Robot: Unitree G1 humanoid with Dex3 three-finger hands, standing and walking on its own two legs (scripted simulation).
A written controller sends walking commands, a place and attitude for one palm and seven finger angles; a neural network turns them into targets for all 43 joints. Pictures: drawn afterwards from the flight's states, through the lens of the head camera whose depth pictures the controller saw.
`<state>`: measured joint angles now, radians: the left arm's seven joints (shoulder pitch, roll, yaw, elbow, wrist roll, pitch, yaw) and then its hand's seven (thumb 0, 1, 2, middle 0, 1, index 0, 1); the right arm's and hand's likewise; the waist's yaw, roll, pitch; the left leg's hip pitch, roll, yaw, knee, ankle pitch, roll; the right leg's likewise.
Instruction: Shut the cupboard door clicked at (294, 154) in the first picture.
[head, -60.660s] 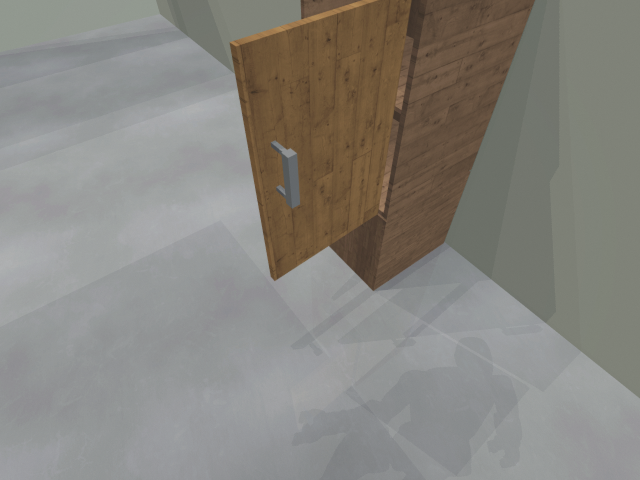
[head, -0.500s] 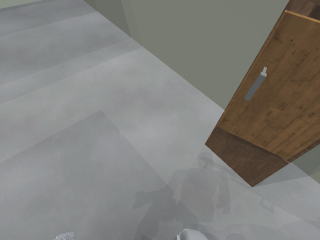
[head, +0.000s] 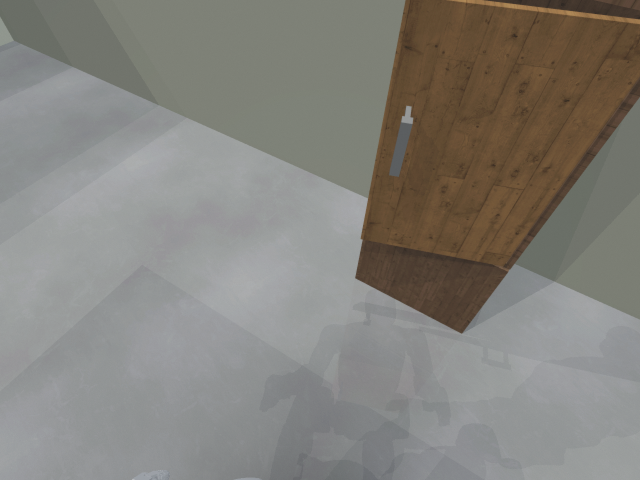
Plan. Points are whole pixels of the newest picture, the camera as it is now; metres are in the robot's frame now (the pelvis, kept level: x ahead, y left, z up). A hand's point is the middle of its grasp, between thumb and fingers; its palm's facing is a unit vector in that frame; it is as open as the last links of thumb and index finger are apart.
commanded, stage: turn to face it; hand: left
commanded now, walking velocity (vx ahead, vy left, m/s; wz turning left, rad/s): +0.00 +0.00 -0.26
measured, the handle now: (401, 141) +0.70 -0.12 +0.01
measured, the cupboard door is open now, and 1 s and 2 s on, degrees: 19 19 19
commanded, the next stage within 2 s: take the last steps up to it in 0.14 s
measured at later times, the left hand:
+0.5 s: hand out of the picture +0.09 +0.16 -0.16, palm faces -0.10 -0.97 -0.20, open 7.3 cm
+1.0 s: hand (290, 353) +0.33 +0.07 -0.16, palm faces -0.34 -0.93 -0.17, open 7.3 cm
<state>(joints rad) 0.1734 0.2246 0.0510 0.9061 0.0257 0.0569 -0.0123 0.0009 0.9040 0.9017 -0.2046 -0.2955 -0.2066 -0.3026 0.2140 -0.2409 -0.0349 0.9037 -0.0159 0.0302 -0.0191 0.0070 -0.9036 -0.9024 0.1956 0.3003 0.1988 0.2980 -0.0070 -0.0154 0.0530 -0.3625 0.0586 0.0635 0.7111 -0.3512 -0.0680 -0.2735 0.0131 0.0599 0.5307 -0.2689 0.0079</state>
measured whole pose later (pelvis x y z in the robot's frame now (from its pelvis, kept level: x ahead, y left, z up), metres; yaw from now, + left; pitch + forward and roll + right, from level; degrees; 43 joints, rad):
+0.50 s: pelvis +0.03 -0.02 +0.01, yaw -8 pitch +0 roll -1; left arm 0.28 0.19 0.05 0.98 0.03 0.02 -0.02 0.00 0.91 0.90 -0.20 -0.30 -0.20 -0.30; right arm 0.25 -0.23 -0.05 0.99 -0.03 0.04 -0.01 0.01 -0.90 -0.90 0.20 0.30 0.20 0.30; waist -0.01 0.02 0.02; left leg -0.47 0.08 0.08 1.00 -0.42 -0.04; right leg -0.16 0.04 -0.03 0.42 -0.28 -0.05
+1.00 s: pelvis +0.17 -0.09 +0.01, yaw -16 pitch +1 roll -2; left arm 0.09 0.25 0.06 0.96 0.03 0.04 -0.06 0.00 0.91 0.90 -0.20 -0.29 -0.20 -0.30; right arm 0.41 -0.17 -0.03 1.06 -0.04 -0.03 -0.03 0.00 -0.90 -0.90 0.20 0.30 0.20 0.30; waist -0.06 -0.02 0.09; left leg -0.06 0.17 0.19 0.40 -0.34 -0.08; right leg -0.52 -0.07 -0.05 0.71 -0.19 0.01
